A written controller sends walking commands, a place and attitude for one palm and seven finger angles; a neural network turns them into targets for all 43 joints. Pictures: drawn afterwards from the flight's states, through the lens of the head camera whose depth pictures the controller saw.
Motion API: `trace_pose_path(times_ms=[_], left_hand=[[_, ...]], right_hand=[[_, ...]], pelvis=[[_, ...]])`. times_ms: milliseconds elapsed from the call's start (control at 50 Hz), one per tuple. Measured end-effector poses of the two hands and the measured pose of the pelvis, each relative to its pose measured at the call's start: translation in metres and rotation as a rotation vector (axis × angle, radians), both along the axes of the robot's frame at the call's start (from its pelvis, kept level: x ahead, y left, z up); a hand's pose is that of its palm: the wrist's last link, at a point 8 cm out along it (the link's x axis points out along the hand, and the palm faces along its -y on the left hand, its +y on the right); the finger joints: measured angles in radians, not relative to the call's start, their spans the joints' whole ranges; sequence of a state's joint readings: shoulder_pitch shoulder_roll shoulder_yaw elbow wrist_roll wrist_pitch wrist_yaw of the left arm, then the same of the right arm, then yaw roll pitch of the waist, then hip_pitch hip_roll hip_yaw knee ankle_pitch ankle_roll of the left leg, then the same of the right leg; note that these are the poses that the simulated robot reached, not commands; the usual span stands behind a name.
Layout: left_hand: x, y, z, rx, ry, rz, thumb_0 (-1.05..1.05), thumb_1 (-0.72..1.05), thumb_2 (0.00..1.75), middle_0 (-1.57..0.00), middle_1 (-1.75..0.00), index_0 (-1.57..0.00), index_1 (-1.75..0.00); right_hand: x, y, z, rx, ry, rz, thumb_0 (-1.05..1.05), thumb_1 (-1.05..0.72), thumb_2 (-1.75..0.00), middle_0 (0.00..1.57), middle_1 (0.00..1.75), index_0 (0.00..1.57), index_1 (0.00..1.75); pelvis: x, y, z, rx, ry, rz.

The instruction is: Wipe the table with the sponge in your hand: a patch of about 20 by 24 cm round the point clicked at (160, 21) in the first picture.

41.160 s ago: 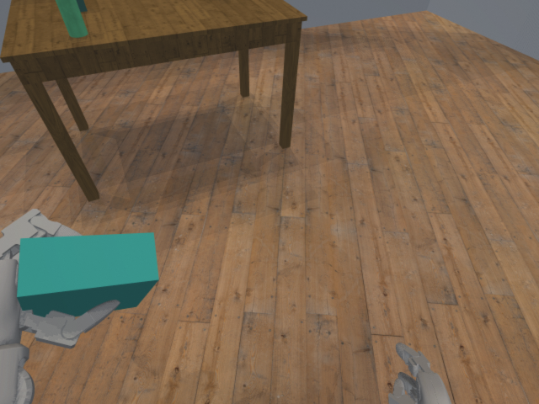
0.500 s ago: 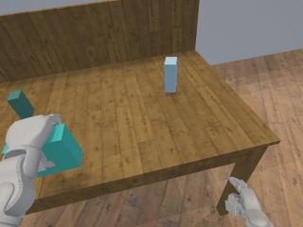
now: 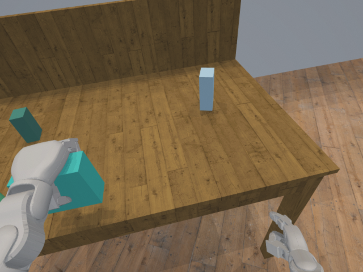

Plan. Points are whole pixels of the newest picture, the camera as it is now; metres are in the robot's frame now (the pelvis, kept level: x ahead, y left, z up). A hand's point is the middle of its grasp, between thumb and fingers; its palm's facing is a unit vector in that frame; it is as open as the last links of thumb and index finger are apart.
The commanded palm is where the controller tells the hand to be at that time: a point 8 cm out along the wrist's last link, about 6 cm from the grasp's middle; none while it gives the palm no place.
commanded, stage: bring the sponge back beside the body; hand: left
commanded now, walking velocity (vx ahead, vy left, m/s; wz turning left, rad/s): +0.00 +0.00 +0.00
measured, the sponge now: (66, 189) +0.22 +0.30 +0.09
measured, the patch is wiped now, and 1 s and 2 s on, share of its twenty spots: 1.00 1.00 1.00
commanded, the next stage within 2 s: step back with the hand held close in 1.32 s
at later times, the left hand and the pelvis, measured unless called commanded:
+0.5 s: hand (57, 186) +0.21 +0.29 +0.13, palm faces +0.08 -0.09 -0.99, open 9.8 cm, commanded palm +0.17 +0.28 +0.20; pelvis +0.00 +0.00 +0.00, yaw +0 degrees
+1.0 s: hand (62, 201) +0.18 +0.27 +0.12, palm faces +0.07 -0.11 -0.99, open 9.8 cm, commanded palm +0.15 +0.27 +0.19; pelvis -0.01 -0.01 +0.00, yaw -1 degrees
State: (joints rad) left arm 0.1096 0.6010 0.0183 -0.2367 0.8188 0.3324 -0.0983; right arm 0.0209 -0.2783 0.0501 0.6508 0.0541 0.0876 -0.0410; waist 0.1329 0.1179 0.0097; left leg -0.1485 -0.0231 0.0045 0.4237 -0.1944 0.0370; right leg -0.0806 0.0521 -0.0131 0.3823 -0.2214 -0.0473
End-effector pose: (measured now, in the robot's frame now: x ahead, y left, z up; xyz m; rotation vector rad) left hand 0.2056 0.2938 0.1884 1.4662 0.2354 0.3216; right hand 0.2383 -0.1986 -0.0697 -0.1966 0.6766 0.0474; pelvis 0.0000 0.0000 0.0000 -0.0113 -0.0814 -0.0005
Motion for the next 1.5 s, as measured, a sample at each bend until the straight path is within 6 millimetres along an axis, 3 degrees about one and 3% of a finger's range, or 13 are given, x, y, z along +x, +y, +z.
trace_pose_path(times_ms=[140, 340, 540, 820, 1020, 1460, 1500], left_hand=[[-0.006, 0.002, -0.001, -0.007, -0.013, 0.025, 0.0, -0.51, 1.1, -0.76, -1.39, -0.79, -1.37], [-0.013, -0.011, -0.003, -0.011, -0.014, 0.0, 0.0, -0.51, 1.1, -0.76, -1.39, -0.79, -1.37], [-0.025, -0.008, -0.008, -0.021, 0.005, 0.04, 0.0, -0.51, 1.1, -0.76, -1.39, -0.79, -1.37], [-0.04, -0.018, -0.014, -0.025, -0.004, 0.009, 0.0, -0.51, 1.1, -0.76, -1.39, -0.79, -1.37], [-0.046, -0.026, -0.017, -0.033, -0.001, -0.01, 0.0, -0.51, 1.1, -0.76, -1.39, -0.79, -1.37], [-0.048, -0.024, -0.015, -0.022, -0.009, 0.002, 0.0, -0.51, 1.1, -0.76, -1.39, -0.79, -1.37], [-0.046, -0.019, -0.016, -0.393, -0.125, -0.045, 0.0, -0.51, 1.1, -0.76, -1.39, -0.79, -1.37]], right_hand=[[0.003, 0.006, 0.002, 0.007, -0.007, 0.015, 0.02, -0.9, -0.9, 0.2, 0.3, 0.2, 0.3], [0.009, 0.013, 0.007, 0.025, -0.03, 0.033, 0.01, -0.9, -0.9, 0.2, 0.3, 0.2, 0.3], [0.008, 0.004, 0.008, 0.015, -0.035, 0.026, 0.01, -0.9, -0.9, 0.2, 0.3, 0.2, 0.3], [-0.003, -0.011, 0.006, -0.001, -0.036, 0.0, 0.02, -0.9, -0.9, 0.2, 0.3, 0.2, 0.3], [-0.005, -0.009, 0.006, 0.011, -0.048, -0.002, 0.02, -0.9, -0.9, 0.2, 0.3, 0.2, 0.3], [-0.002, -0.005, 0.01, 0.015, -0.058, 0.008, 0.02, -0.9, -0.9, 0.2, 0.3, 0.2, 0.3], [-0.005, -0.005, 0.013, 0.013, -0.08, 0.006, 0.02, -0.9, -0.9, 0.2, 0.3, 0.2, 0.3]], pelvis=[[-0.001, 0.001, 0.0, -0.001, -0.003, 0.004], [-0.001, 0.0, 0.0, 0.002, -0.006, 0.0], [-0.002, -0.004, 0.0, 0.001, -0.012, 0.0], [-0.005, -0.009, -0.001, 0.0, -0.025, -0.007], [-0.006, -0.01, -0.002, 0.001, -0.027, -0.013], [-0.008, -0.009, -0.001, 0.001, -0.031, -0.012], [-0.009, -0.008, -0.002, -0.006, -0.011, -0.012]])
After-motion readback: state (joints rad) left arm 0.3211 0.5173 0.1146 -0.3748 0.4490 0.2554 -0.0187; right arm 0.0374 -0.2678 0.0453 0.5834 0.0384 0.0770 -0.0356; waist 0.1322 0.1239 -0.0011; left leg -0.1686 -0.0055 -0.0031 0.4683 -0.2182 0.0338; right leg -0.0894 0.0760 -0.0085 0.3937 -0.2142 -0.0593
